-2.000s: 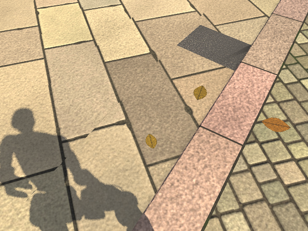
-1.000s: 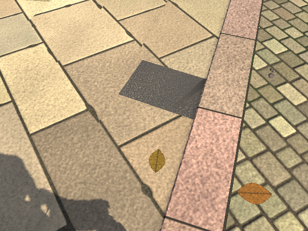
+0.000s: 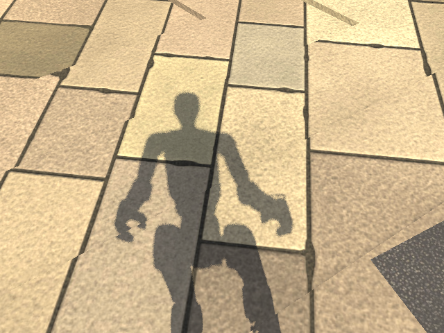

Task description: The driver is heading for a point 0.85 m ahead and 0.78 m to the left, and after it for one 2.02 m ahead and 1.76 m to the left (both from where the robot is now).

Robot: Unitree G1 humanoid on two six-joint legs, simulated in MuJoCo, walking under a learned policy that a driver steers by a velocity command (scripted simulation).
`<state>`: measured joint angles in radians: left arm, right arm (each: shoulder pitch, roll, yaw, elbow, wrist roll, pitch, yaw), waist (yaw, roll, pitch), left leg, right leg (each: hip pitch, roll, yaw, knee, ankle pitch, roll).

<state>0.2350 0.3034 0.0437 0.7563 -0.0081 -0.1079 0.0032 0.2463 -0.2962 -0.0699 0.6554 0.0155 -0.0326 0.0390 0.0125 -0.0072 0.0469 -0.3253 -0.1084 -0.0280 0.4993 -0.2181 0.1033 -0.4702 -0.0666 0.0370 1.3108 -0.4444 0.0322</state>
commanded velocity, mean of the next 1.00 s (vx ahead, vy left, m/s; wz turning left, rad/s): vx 0.50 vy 0.00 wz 0.60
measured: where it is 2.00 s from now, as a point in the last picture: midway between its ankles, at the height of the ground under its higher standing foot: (86, 199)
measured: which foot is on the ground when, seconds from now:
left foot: down 0.00-0.30, up 0.32-0.84, down 0.86-1.00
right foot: up 0.00-0.28, down 0.30-0.86, up 0.88-1.00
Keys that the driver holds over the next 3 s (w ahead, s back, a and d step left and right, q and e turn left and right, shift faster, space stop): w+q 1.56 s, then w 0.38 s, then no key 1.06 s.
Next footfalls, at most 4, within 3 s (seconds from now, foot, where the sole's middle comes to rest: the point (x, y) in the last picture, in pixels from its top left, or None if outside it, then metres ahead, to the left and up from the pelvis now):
0.30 right None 0.39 -0.11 -0.77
0.86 left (155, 298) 0.54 0.24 -0.81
1.34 right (145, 200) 0.92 0.32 -0.84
1.86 left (24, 201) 0.90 0.75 -0.84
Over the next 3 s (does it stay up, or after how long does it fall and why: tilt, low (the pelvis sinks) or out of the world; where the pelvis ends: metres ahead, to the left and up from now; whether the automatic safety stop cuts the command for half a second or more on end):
stays up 1.03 0.73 -0.07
